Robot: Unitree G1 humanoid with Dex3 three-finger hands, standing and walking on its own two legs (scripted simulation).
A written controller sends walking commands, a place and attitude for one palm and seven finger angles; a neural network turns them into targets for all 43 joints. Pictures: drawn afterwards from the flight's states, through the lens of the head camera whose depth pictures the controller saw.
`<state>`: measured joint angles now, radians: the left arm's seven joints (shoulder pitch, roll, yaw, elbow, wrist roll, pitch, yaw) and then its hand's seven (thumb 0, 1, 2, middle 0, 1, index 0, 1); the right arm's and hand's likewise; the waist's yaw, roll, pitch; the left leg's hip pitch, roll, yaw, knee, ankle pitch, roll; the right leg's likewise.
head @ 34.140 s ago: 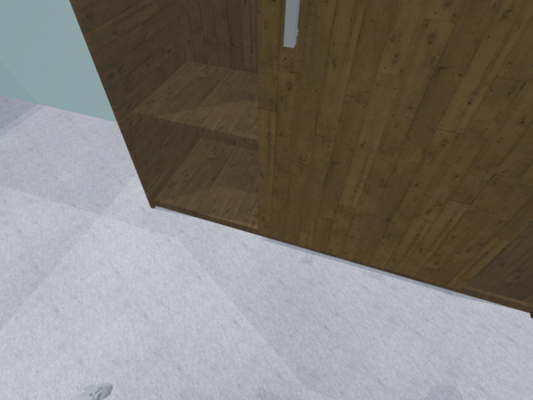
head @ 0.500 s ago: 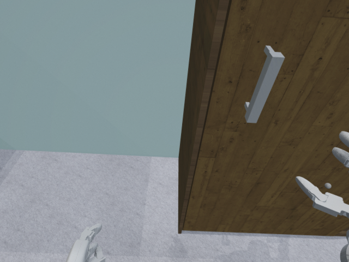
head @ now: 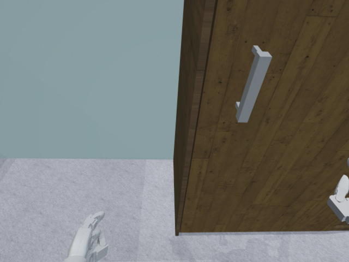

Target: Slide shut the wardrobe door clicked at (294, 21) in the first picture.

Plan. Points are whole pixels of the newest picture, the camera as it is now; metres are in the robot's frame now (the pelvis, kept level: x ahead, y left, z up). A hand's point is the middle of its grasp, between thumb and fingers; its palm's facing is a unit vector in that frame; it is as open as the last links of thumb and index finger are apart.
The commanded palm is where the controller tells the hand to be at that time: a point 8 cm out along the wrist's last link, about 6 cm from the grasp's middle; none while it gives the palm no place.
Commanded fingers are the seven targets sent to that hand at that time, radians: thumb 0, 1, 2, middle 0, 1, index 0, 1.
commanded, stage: draw the hand back to the body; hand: right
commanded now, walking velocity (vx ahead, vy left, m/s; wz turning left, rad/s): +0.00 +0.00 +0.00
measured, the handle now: (248, 85) +0.44 -0.17 +0.23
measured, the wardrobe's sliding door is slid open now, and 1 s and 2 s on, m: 0.00 0.00 0.00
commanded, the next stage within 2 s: step back with the hand held close in 0.12 s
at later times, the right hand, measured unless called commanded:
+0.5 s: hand (326, 204) +0.18 -0.26 +0.14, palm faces +0.40 +0.80 -0.44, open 7.4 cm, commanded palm +0.12 -0.31 +0.17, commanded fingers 0.00 -0.90 -0.90 0.20 0.30 0.20 0.30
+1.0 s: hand out of the picture +0.11 -0.29 +0.15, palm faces +0.50 +0.77 -0.40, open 7.4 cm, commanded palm +0.05 -0.32 +0.17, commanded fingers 0.00 -0.90 -0.90 0.20 0.30 0.20 0.30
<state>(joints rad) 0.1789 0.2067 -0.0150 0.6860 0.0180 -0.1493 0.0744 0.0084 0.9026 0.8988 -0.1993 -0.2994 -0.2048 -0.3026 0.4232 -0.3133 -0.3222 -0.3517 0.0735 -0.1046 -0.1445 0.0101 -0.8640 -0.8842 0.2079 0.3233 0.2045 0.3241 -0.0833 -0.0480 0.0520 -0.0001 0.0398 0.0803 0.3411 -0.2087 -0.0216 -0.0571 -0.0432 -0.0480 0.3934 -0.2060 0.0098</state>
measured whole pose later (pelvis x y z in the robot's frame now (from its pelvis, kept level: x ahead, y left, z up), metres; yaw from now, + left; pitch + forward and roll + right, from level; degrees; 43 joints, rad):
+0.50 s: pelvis -0.02 -0.01 -0.01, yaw +1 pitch -1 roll +1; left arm 0.19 0.24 0.00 0.61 0.00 -0.07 0.09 0.01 0.90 0.90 -0.20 -0.30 -0.20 -0.30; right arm 0.52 -0.36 -0.35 -0.42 0.05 -0.16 -0.15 0.01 -0.89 -0.90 0.21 0.30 0.21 0.31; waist -0.01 -0.05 0.01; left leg -0.24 0.05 0.06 0.49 -0.23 -0.03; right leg -0.29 -0.05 -0.06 0.54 -0.23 0.00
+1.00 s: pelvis -0.09 -0.02 -0.02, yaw -1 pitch -1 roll +2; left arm 0.24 0.21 -0.02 0.61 0.01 -0.12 0.11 0.01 0.90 0.90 -0.20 -0.30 -0.21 -0.30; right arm 0.48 -0.37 -0.40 -0.44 0.02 -0.25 -0.19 0.01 -0.89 -0.90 0.21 0.31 0.21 0.31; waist 0.00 -0.04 0.01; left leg -0.39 0.04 0.05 0.60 -0.24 -0.03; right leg -0.46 -0.04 -0.03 0.65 -0.20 -0.03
